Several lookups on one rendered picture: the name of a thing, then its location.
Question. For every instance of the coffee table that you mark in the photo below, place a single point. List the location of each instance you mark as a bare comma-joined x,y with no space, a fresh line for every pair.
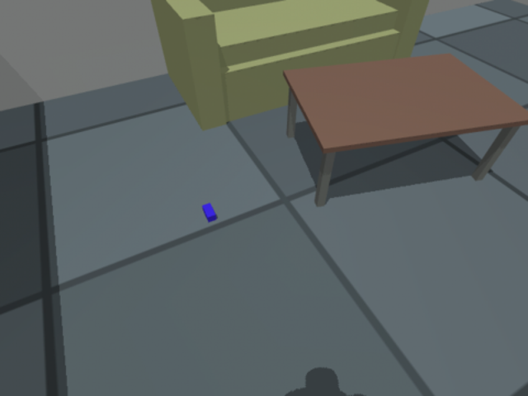
362,105

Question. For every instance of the sofa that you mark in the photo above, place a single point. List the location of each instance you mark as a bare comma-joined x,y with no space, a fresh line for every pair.
226,57

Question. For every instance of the small box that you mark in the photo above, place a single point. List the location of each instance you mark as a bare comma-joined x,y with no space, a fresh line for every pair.
209,212

